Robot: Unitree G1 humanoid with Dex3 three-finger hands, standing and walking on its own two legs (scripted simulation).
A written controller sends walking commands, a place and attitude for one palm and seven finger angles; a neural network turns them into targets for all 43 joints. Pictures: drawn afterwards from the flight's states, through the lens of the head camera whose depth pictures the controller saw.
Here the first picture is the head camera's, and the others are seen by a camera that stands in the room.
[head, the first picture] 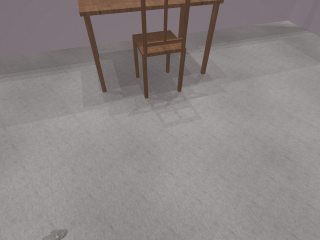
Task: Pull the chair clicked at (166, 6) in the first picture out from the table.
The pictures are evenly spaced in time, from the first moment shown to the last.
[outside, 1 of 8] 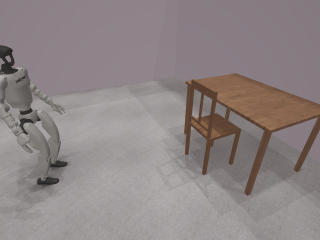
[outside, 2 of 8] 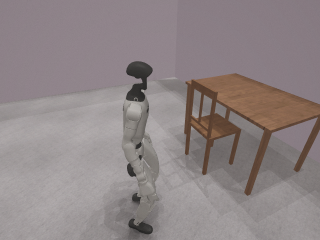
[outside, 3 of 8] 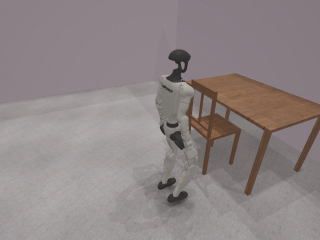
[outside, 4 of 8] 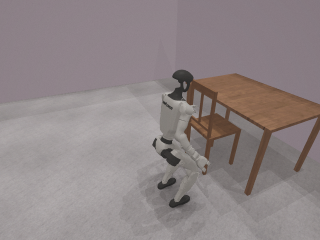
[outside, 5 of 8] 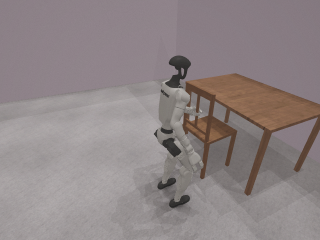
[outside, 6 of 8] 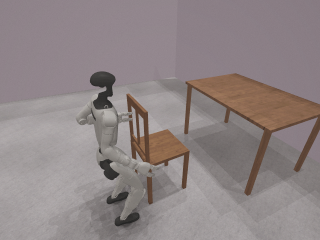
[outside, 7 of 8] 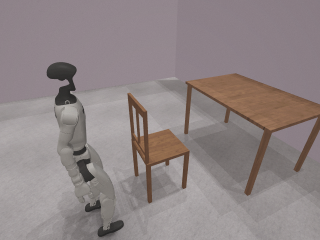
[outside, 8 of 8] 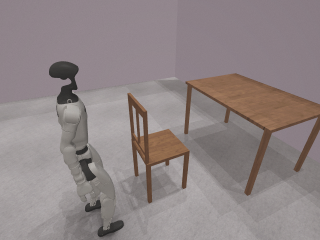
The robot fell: no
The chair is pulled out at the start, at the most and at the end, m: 0.00 0.66 0.66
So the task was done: yes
